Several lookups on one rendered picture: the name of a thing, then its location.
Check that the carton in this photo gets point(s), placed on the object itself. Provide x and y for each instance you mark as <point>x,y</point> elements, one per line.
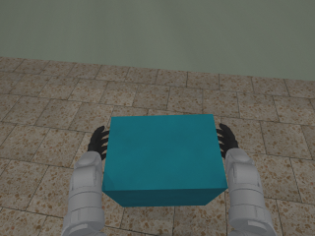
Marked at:
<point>163,161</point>

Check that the left robot forearm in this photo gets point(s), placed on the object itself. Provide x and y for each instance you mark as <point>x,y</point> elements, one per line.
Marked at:
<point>85,214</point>

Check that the right robot hand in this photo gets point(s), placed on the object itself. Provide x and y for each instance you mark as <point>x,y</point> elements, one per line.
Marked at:
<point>228,139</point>

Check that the right robot forearm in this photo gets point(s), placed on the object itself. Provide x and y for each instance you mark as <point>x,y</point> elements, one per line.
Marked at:
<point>247,205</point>

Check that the left robot hand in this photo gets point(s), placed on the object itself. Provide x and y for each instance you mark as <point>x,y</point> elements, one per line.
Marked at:
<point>96,142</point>

